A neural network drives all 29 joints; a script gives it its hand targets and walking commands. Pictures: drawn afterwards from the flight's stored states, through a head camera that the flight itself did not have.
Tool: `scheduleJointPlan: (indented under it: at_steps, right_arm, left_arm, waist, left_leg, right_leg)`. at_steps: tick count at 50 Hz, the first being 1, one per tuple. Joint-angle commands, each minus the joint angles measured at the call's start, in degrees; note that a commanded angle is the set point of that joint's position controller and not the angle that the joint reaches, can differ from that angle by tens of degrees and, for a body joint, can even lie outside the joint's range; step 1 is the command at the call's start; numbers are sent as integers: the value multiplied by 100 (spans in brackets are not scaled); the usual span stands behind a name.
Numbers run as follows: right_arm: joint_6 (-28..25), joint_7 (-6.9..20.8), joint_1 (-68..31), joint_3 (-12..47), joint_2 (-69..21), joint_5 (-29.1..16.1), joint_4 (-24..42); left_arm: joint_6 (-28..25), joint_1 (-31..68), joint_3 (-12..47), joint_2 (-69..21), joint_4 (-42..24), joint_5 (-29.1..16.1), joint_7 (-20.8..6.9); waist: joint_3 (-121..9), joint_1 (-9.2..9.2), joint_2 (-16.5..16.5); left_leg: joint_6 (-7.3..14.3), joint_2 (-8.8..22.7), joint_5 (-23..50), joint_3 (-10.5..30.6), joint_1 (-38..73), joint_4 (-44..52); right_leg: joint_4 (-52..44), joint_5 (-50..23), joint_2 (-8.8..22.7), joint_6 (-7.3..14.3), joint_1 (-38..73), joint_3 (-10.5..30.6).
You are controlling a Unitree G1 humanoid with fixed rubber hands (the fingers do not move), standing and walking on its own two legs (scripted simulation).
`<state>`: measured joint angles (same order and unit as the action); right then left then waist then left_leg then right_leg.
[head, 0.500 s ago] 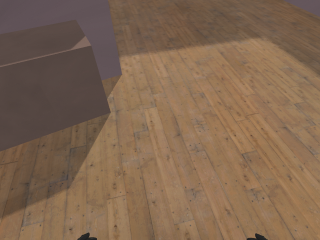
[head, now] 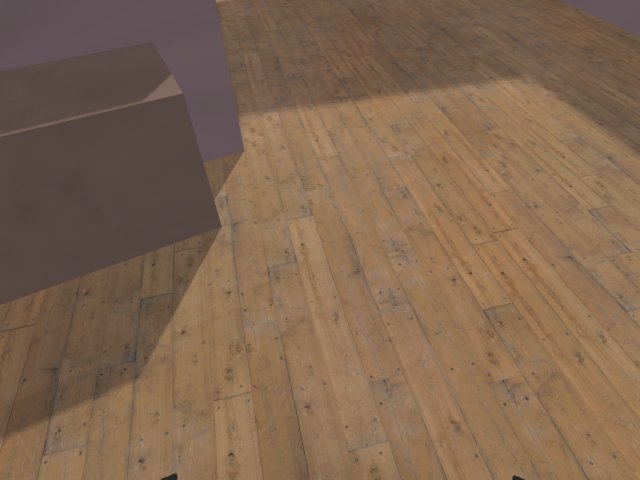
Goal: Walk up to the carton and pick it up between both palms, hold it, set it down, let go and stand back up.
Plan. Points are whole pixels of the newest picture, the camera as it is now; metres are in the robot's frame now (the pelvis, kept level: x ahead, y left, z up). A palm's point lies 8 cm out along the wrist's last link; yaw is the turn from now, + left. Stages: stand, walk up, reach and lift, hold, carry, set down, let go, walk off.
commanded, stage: stand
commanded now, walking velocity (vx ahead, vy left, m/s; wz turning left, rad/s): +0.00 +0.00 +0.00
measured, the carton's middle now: out of the picture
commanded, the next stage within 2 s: walk up in 1.04 s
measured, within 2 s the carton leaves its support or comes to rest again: neither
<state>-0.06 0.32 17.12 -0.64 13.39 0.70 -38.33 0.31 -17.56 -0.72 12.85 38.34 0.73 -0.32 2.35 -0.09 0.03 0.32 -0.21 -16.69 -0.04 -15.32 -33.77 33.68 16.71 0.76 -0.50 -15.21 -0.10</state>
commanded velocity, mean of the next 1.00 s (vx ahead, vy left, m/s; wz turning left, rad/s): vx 0.00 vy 0.00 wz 0.00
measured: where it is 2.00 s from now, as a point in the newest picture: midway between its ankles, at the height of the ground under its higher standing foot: outside the picture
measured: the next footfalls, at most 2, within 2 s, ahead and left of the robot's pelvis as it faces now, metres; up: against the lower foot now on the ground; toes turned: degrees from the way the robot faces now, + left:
left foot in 1.62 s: +0.14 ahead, +0.32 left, +0.00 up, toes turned +21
right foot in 1.96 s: +0.33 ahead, +0.17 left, +0.00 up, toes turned +14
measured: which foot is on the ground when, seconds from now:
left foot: down 0.00-1.00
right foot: down 0.00-1.00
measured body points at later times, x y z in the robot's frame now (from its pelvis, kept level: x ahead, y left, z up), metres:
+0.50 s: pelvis +0.00 +0.00 +0.00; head +0.01 +0.00 +0.45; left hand +0.09 +0.25 -0.12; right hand +0.10 -0.25 -0.11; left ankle +0.02 +0.12 -0.73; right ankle +0.02 -0.13 -0.73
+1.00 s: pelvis +0.00 +0.00 +0.00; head +0.01 +0.00 +0.45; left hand +0.08 +0.25 -0.12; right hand +0.09 -0.25 -0.12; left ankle +0.02 +0.12 -0.73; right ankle +0.02 -0.13 -0.73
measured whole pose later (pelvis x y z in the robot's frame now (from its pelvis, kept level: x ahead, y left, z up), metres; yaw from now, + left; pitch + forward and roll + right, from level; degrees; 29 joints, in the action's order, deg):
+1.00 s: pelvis +0.00 +0.00 +0.00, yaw +0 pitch -2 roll +0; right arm -0.1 -0.1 18.2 0.1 14.0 0.4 -41.9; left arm 0.3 -18.7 0.0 13.5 42.0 0.5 0.1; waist 2.1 -0.1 0.0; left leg 0.3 -0.3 -15.7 -0.1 -14.0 -31.4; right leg 31.3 15.7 0.8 -0.6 -13.9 -0.1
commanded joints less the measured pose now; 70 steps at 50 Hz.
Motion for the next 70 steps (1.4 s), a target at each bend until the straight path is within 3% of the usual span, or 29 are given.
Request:
scheduleJointPlan:
  at_steps: [1,61,62,63,64,65,66,67,69,70]
  right_arm:
    - [-156,-39,-47,-246,738,-5,550]
    - [-143,-96,192,-158,834,-39,20]
    - [-28,161,59,-345,1117,198,355]
    - [76,297,-225,-305,862,276,563]
    - [177,338,-599,-328,819,491,757]
    - [256,382,-637,-396,986,521,809]
    - [285,417,-427,-461,1034,477,747]
    - [286,458,-162,-475,956,418,715]
    - [278,584,141,-497,782,323,607]
    - [260,638,72,-485,724,279,613]
  left_arm:
    - [-169,21,-238,771,-517,-4,39]
    - [-152,-229,-150,868,28,-33,97]
    - [-242,-700,-509,1353,-10,304,177]
    - [-272,-1052,-687,1766,108,414,265]
    - [-305,-1129,-693,1858,201,490,369]
    - [-366,-889,-642,1686,233,491,449]
    - [-434,-583,-585,1506,250,484,481]
    - [-491,-366,-540,1418,247,475,488]
    - [-548,99,-539,1434,257,382,432]
    - [-564,161,-543,1419,278,357,397]
  waist:
    - [-198,-1,-7]
    - [-70,0,-9]
    - [-357,-228,10]
    - [-125,-532,-817]
    - [222,-667,-755]
    - [563,-538,-279]
    - [678,-333,44]
    - [542,-189,40]
    - [391,21,-577]
    - [411,-20,-827]
  left_leg:
    - [170,494,416,576,-65,724]
    - [143,505,464,598,31,973]
    - [274,170,-1058,801,-1652,-45]
    - [-65,-155,-1341,-23,-3016,-1361]
    - [-124,440,-1210,388,-3469,-2584]
    - [-177,693,-973,776,-3448,-2985]
    - [-211,717,-598,931,-3207,-3120]
    - [-235,717,-414,951,-3041,-3153]
    - [-268,697,-41,803,-2588,-3049]
    - [-270,695,117,660,-2416,-2856]
  right_leg:
    - [-625,-430,400,219,40,490]
    - [-867,-498,415,188,139,506]
    - [-934,1567,881,753,1712,1003]
    - [-1895,2732,2052,1423,2386,2255]
    - [-2244,2675,3160,2009,1834,3154]
    - [-2375,2520,3282,2082,1208,3075]
    - [-2332,2197,2967,1827,828,2437]
    - [-2261,1878,2681,1564,854,1777]
    - [-2289,1543,2271,1279,673,714]
    - [-2337,1469,2106,1220,533,330]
